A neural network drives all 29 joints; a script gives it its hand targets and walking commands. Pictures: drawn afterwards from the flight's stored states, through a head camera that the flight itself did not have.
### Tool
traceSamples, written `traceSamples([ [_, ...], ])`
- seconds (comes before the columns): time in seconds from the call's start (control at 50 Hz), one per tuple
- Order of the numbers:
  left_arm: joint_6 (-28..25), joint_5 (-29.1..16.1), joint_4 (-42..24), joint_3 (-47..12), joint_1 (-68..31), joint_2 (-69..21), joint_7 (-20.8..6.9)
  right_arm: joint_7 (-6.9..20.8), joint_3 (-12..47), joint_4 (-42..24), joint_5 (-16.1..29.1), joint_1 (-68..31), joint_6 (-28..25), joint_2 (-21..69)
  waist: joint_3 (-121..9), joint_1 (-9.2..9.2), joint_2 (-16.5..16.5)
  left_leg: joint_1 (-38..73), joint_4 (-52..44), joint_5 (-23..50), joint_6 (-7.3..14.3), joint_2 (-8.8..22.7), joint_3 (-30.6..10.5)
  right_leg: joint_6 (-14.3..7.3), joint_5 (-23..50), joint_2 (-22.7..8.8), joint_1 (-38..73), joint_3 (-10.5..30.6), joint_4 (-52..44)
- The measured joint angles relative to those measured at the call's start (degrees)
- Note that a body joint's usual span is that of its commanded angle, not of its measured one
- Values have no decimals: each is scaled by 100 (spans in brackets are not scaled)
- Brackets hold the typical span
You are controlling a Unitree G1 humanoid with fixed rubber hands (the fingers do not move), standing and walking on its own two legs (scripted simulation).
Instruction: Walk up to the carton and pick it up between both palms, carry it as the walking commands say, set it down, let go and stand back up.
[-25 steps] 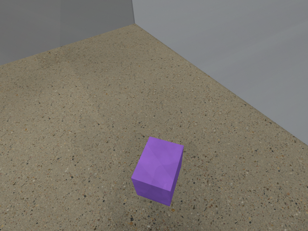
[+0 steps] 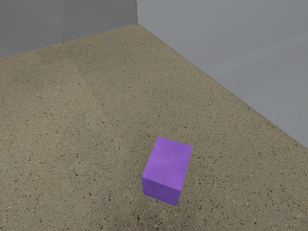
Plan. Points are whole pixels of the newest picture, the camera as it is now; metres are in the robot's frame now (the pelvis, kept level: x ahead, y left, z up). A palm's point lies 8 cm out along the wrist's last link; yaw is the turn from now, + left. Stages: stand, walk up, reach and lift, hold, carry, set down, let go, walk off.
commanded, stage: walk up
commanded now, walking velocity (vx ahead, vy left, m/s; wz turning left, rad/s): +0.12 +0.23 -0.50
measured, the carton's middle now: (167, 170) +0.56 -0.06 -0.64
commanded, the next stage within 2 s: none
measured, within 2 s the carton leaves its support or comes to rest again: neither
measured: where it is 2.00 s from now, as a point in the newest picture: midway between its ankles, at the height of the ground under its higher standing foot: outside the picture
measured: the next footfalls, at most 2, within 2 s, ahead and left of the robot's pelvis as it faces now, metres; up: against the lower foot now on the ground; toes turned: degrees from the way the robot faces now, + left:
left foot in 0.30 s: +0.12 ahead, +0.21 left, +0.00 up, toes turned -2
right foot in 0.70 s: +0.22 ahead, -0.02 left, +0.00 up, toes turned -19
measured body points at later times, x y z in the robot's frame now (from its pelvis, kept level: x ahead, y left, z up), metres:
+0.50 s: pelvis +0.11 +0.10 +0.01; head +0.13 +0.11 +0.46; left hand +0.23 +0.34 -0.14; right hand +0.01 -0.12 -0.14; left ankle +0.08 +0.21 -0.74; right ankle +0.07 -0.03 -0.66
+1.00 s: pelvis +0.16 +0.07 +0.00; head +0.20 +0.06 +0.44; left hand +0.29 +0.30 -0.15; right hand +0.18 -0.19 -0.15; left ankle +0.17 +0.19 -0.69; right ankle +0.18 +0.00 -0.74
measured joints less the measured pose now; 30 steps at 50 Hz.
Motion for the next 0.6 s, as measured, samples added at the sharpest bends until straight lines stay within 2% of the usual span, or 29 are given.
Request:
traceSamples([
  [0.02, -11, 39, -71, 12, 80, -56, 3, 25, -47, -32, -21, 3, 55, -64, -36, 31, 69, -105, 244, -368, -43, 27, 78, -15, -44, 2, -62, 43, 66],
  [0.04, -20, 81, -147, 46, 197, -98, 17, 65, -100, -89, -72, 28, 120, -156, -102, 84, 123, -327, 780, -892, -128, 3, 117, -26, -113, -23, -138, 114, 122],
  [0.06, -21, 120, -194, 94, 329, -117, 41, 119, -148, -156, -145, 42, 168, -255, -157, 149, 156, -598, 1420, -1096, -218, -51, 110, -29, -155, -63, -180, 214, 106],
  [0.12, -33, 163, -235, 272, 749, -64, 70, 266, -248, -362, -212, -40, 141, -530, -185, 256, 207, -1179, 2472, -735, -435, -73, 102, 84, -11, -213, -136, 533, -204],
  [0.18, -75, 216, -198, 429, 1022, 91, 35, 373, -295, -524, -207, -91, 111, -685, -149, 295, 197, -1345, 2245, -590, -550, 32, 45, 218, 74, -362, -94, 748, -387],
  [0.26, -113, 239, -167, 529, 1157, 299, -51, 414, -260, -592, -142, -99, 92, -645, -84, 300, 105, -1004, 1016, -532, -511, 87, 10, 376, -121, -526, -104, 916, -265],
  [0.3, -137, 231, -202, 539, 1198, 337, -97, 340, -262, -582, -95, 8, -23, -620, -98, 247, 160, -559, 292, -460, -500, 155, 70, 348, -488, -501, -235, 946, 198],
  [0.32, -140, 240, -230, 538, 1167, 354, -112, 291, -270, -553, -107, 73, -92, -583, -86, 179, 152, -519, 229, -115, -425, 171, 124, 229, -1072, -495, -427, 929, 753],
  [0.34, -125, 264, -256, 526, 1088, 369, -113, 256, -252, -493, -130, 147, -132, -511, -70, 137, 77, -523, 378, -69, -291, 144, 209, 136, -1510, -492, -694, 901, 1460],
  [0.36, -105, 272, -304, 500, 989, 362, -126, 240, -224, -430, -146, 259, -150, -453, -80, 98, 43, -443, 403, -138, -172, 147, 288, 79, -1629, -451, -971, 809, 2157],
  [0.4, -115, 265, -433, 457, 719, 340, -198, 221, -182, -294, -151, 532, -180, -359, -126, -4, 29, -136, 108, -204, -39, 172, 406, 19, -1359, -375, -1435, 522, 3171],
  [0.44, -166, 266, -560, 434, 402, 335, -277, 172, -149, -170, -166, 807, -239, -278, -180, -118, 19, 169, -283, -135, -4, 185, 510, 2, -948, -323, -1780, 255, 3691],
  [0.5, -191, 220, -740, 397, -96, 319, -308, 70, -121, -8, -200, 1189, -322, -151, -206, -272, 13, 477, -603, -137, 7, 183, 625, -1, -579, -213, -2035, -3, 3675],
  [0.6, -71, 61, -957, 326, -913, 166, -168, -70, -62, 138, -106, 1465, -322, 44, 43, -534, 40, 697, -574, -364, -39, 221, 699, -8, -547, 115, -1852, -199, 2334],
])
